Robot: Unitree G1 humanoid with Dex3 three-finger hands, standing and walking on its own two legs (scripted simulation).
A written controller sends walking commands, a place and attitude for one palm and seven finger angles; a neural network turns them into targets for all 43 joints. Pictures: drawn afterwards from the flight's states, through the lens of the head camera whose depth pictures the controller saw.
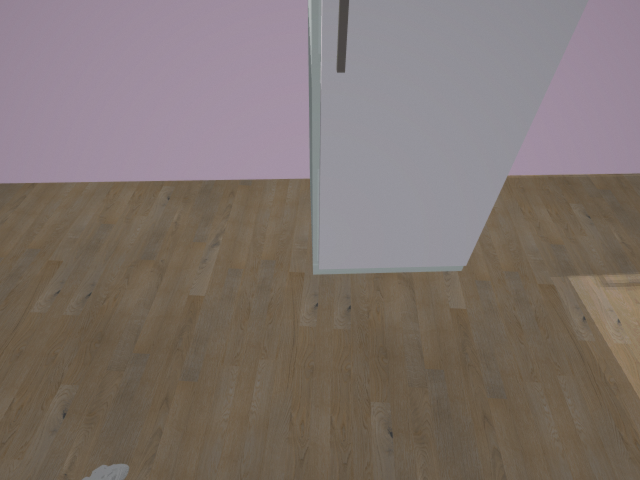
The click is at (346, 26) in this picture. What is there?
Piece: fridge door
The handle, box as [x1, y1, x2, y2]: [336, 0, 348, 72]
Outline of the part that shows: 339,0 336,68 337,72 344,72 348,0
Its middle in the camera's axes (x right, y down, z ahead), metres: +0.04 -0.50 +0.75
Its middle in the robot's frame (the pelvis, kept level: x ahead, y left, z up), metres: +0.92 +0.01 +0.26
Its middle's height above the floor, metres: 1.03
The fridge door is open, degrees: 0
